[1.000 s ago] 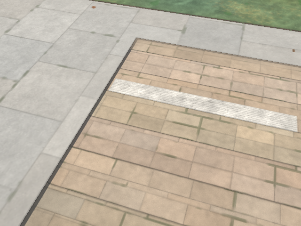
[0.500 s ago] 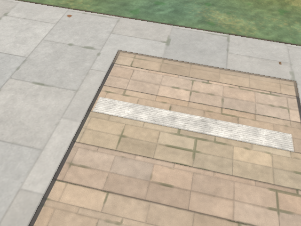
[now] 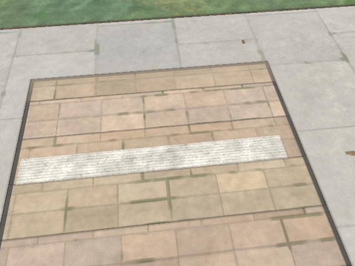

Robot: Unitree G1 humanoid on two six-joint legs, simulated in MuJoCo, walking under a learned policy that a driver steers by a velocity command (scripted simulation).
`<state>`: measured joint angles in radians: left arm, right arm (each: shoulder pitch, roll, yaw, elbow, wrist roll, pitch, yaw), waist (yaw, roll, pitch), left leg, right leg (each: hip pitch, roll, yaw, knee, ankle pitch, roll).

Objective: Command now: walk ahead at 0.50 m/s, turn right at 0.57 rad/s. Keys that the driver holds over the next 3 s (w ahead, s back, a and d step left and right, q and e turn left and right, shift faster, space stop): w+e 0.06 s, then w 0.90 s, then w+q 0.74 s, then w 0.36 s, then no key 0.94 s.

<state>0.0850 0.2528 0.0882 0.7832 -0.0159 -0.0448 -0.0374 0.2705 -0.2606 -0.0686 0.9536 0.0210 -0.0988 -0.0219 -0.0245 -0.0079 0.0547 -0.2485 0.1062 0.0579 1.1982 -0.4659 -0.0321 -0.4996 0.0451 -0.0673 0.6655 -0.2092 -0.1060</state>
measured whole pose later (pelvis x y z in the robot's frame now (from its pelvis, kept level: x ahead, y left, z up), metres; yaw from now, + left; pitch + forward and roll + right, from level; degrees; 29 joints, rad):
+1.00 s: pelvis +0.57 -0.03 +0.01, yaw -7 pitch +4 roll +1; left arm 0.01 0.23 0.04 0.68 0.00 -0.10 -0.04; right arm 0.40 -0.28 -0.05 0.92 0.01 -0.05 -0.01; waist -0.08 0.00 0.01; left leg -0.03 0.00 0.01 0.52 -0.46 0.02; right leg -0.51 -0.01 -0.04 0.52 -0.06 -0.07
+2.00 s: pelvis +1.13 +0.01 +0.01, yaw +19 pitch +3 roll +1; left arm 0.05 0.26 0.04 0.71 0.00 -0.11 -0.04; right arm 0.36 -0.28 -0.07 0.75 0.02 -0.05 0.00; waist -0.07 -0.03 0.00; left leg -0.03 -0.08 -0.13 0.42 -0.43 0.05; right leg -0.52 -0.02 0.00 0.49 -0.01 -0.03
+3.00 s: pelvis +1.33 +0.08 +0.01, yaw +19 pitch -1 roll +0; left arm 0.24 0.23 0.02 1.00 0.01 0.01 0.03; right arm 0.12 -0.21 -0.06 0.84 -0.01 0.01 -0.02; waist 0.02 0.00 0.03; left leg -0.35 -0.02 0.00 0.57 -0.20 0.02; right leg -0.11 -0.01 -0.01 0.54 -0.42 0.01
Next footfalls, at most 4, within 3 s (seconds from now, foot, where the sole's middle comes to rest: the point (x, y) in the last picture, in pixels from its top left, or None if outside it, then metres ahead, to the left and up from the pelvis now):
0.42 left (150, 265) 0.44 0.12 -0.75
0.98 right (219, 193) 0.71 -0.15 -0.75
1.52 left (160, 136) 1.00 0.08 -0.75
2.02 right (186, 83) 1.34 -0.04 -0.75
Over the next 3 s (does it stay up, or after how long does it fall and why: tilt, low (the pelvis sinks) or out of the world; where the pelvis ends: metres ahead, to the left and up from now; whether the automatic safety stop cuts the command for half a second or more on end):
stays up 1.33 0.08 0.01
